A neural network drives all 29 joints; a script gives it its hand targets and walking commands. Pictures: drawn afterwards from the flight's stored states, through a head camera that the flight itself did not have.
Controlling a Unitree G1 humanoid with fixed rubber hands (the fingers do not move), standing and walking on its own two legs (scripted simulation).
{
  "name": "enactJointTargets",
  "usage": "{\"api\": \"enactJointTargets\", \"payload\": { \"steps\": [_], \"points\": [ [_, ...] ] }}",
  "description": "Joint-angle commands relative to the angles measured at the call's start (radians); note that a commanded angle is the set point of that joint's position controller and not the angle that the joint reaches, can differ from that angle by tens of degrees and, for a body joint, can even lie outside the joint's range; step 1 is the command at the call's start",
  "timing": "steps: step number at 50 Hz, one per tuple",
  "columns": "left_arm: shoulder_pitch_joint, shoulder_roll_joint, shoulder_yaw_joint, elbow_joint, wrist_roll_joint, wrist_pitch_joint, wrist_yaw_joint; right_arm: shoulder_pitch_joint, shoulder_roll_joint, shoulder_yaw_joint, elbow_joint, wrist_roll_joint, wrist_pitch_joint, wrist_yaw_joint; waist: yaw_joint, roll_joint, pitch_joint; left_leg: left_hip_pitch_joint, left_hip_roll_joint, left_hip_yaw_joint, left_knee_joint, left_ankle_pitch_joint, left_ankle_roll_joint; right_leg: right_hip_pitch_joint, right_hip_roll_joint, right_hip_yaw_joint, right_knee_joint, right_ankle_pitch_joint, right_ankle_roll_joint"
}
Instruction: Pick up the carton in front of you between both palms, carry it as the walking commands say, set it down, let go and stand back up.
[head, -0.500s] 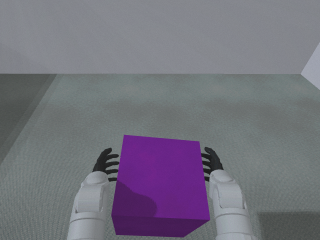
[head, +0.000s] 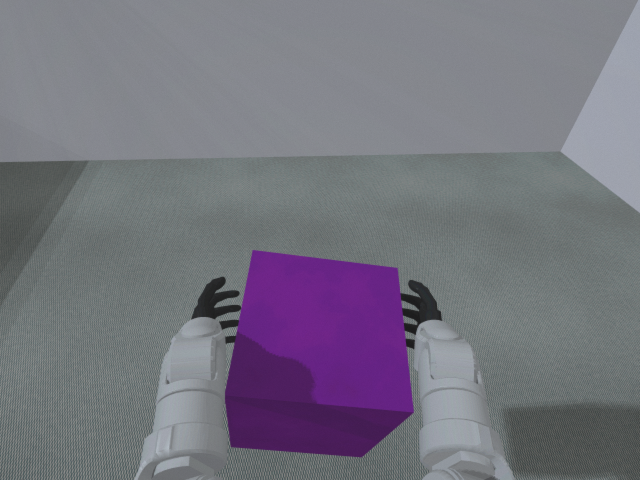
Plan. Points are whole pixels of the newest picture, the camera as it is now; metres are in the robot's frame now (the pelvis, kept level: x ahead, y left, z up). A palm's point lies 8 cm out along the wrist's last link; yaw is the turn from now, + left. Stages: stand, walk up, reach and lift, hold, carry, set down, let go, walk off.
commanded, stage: set down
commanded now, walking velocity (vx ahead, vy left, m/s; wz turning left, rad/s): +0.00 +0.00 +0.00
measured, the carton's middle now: (311, 360) +0.33 +0.01 -0.04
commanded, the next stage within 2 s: none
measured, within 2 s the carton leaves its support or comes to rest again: neither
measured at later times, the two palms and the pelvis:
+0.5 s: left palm (228, 380) +0.36 +0.15 -0.16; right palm (391, 381) +0.36 -0.14 -0.15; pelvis -0.02 +0.00 -0.08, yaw +0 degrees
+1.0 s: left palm (232, 396) +0.40 +0.16 -0.30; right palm (371, 401) +0.39 -0.13 -0.29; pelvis -0.04 -0.01 -0.22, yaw -2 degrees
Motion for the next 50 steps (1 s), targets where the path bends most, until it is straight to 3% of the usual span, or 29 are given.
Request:
{"api": "enactJointTargets", "payload": {
  "steps": [1, 6, 11, 15, 18, 23, 27, 33, 41, 50],
  "points": [
    [-0.672, -0.883, -0.377, 0.175, -0.204, -0.062, -0.248, -0.654, 0.788, 0.333, 0.153, 0.164, -0.077, 0.25, -0.023, 0.07, -0.146, 0.054, -0.005, -0.147, -0.105, -0.369, -0.008, -0.185, 0.057, 0.047, -0.064, -0.189, -0.036],
    [-0.623, -0.706, -0.154, 0.281, -0.053, -0.133, -0.196, -0.613, 0.659, 0.128, 0.242, 0.026, -0.127, 0.195, -0.019, 0.031, -0.121, -0.029, -0.027, -0.127, -0.008, -0.262, -0.004, -0.348, 0.064, 0.04, 0.004, -0.165, -0.029],
    [-0.537, -0.572, -0.096, 0.28, 0.011, -0.272, -0.171, -0.531, 0.607, 0.11, 0.225, -0.001, -0.243, 0.171, 0.015, 0.013, -0.231, -0.2, -0.056, -0.091, 0.116, -0.024, 0.005, -0.479, 0.083, 0.031, 0.101, -0.026, -0.003],
    [-0.586, -0.623, -0.246, 0.231, -0.054, -0.426, -0.178, -0.53, 0.677, 0.224, 0.208, 0.059, -0.39, 0.163, -0.002, 0.024, -0.43, -0.263, -0.07, -0.093, 0.239, 0.139, 0.002, -0.607, 0.109, 0.03, 0.206, 0.076, 0.008],
    [-0.626, -0.702, -0.395, 0.209, -0.115, -0.516, -0.183, -0.566, 0.746, 0.371, 0.18, 0.126, -0.482, 0.155, -0.02, 0.038, -0.664, -0.286, -0.076, -0.103, 0.354, 0.233, -0.008, -0.688, 0.124, 0.021, 0.312, 0.126, 0.022],
    [-0.681, -0.756, -0.616, 0.097, -0.221, -0.567, -0.188, -0.595, 0.823, 0.602, 0.076, 0.23, -0.537, 0.132, -0.021, 0.05, -1.1, -0.346, -0.086, -0.103, 0.539, 0.405, -0.017, -0.808, 0.136, 0.02, 0.478, 0.263, 0.039],
    [-0.659, -0.742, -0.651, 0.09, -0.24, -0.54, -0.193, -0.58, 0.843, 0.662, 0.05, 0.266, -0.506, 0.112, -0.002, 0.054, -1.161, -0.541, -0.098, -0.075, 0.62, 0.303, -0.024, -0.897, 0.142, 0.02, 0.565, 0.216, 0.051],
    [-0.672, -0.721, -0.573, 0.196, -0.219, -0.464, -0.222, -0.625, 0.869, 0.613, 0.114, 0.266, -0.428, 0.112, 0.027, 0.035, -1.021, -0.821, -0.107, -0.052, 0.691, 0.058, -0.014, -1.093, 0.149, 0.011, 0.641, 0.015, 0.055],
    [-0.781, -0.679, -0.499, 0.269, -0.231, -0.458, -0.234, -0.738, 0.851, 0.55, 0.162, 0.257, -0.426, 0.077, 0.027, 0.025, -1.047, -1.025, -0.116, -0.036, 0.835, 0.01, -0.013, -1.262, 0.165, -0.004, 0.778, -0.03, 0.059],
    [-0.908, -0.621, -0.503, 0.291, -0.27, -0.474, -0.206, -0.869, 0.8, 0.54, 0.159, 0.287, -0.45, 0.029, 0.031, 0.047, -1.146, -1.13, -0.117, -0.028, 0.985, -0.022, -0.026, -1.414, 0.187, -0.038, 0.946, -0.084, 0.062]
  ]
}}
